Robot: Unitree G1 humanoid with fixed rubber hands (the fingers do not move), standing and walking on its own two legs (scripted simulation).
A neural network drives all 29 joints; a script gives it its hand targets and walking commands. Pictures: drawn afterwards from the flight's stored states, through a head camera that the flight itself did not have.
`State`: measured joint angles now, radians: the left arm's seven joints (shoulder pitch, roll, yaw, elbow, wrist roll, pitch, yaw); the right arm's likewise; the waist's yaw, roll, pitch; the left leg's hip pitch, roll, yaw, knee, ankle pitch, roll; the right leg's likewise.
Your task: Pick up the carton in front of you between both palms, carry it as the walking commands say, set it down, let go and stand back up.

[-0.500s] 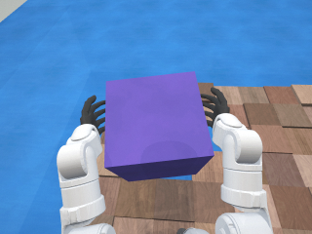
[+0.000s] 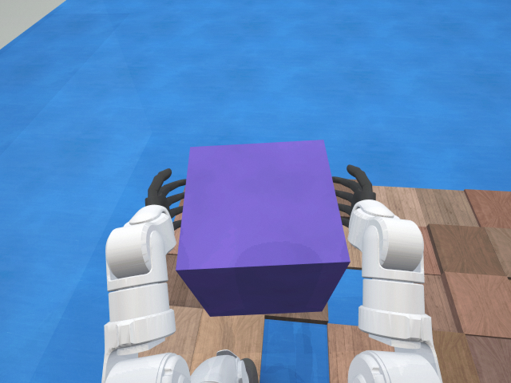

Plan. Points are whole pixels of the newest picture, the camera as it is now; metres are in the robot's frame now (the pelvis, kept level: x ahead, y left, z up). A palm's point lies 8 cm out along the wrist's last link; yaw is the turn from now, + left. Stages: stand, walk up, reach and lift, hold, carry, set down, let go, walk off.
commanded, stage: carry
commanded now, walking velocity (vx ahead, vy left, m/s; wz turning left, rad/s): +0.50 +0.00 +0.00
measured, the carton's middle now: (261, 236) +0.34 +0.00 +0.02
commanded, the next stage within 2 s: none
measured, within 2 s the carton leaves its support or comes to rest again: neither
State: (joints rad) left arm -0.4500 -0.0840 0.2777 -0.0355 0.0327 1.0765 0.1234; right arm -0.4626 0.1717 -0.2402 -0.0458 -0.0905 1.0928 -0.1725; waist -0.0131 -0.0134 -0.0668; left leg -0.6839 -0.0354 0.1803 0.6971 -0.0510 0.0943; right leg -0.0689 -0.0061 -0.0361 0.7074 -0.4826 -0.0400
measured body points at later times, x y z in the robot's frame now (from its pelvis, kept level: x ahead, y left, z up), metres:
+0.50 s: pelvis +0.29 -0.04 +0.03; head +0.28 -0.05 +0.48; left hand +0.63 +0.11 +0.17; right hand +0.62 -0.20 +0.17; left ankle +0.16 +0.06 -0.68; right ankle +0.35 -0.14 -0.69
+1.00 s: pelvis +0.59 -0.07 +0.04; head +0.61 -0.07 +0.49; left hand +0.93 +0.05 +0.11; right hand +0.90 -0.25 +0.11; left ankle +0.57 -0.01 -0.69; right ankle +0.55 -0.18 -0.63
